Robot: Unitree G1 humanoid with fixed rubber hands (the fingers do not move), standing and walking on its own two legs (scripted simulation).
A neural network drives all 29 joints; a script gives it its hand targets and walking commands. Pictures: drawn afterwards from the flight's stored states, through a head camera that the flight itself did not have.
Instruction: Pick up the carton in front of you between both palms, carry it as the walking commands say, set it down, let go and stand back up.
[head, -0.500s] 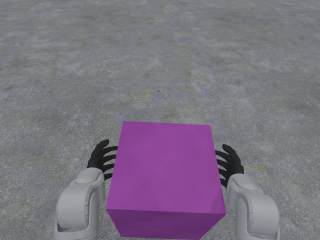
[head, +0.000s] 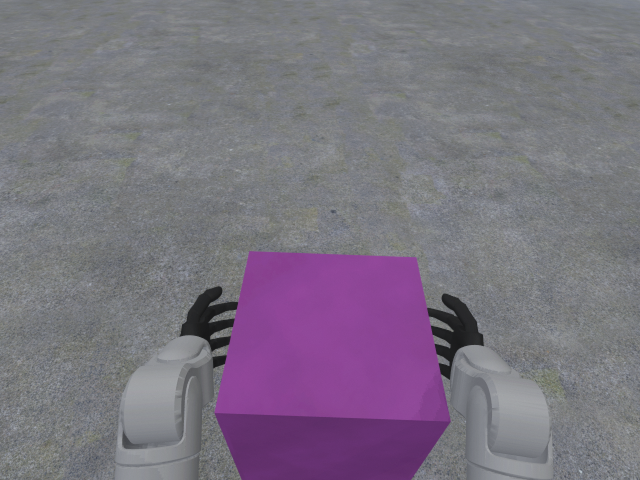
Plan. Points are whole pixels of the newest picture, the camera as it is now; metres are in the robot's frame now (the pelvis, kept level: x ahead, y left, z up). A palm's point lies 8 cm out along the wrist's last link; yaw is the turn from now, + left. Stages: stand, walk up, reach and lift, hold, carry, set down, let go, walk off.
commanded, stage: carry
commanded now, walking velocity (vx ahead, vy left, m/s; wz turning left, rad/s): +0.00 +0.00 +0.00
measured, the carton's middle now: (327, 376) +0.28 +0.00 +0.01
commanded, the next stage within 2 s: hold in 1.80 s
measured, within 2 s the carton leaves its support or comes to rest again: neither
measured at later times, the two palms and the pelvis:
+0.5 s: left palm (183, 405) +0.21 +0.16 +0.06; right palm (463, 415) +0.22 -0.14 +0.06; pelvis -0.05 +0.01 +0.00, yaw +0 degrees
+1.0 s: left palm (181, 410) +0.22 +0.16 +0.04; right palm (448, 420) +0.22 -0.13 +0.04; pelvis -0.07 +0.01 +0.00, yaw +0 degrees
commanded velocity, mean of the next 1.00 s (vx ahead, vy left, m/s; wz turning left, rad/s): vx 0.00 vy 0.00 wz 0.00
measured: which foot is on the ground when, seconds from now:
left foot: down 0.00-1.00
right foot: down 0.00-1.00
